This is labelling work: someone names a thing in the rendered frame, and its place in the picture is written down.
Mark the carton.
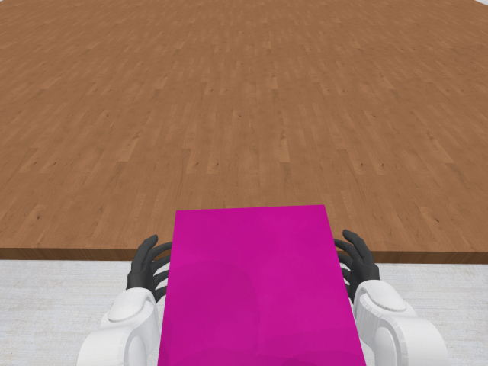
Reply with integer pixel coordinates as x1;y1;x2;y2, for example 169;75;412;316
157;205;367;366

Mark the left robot hand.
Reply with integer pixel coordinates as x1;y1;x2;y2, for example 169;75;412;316
126;235;172;303

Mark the right robot hand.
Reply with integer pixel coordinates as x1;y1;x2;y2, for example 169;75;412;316
333;230;380;305

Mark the right robot forearm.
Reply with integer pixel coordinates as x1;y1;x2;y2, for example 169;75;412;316
353;280;449;366

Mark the left robot forearm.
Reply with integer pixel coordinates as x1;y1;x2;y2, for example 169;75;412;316
75;287;160;366

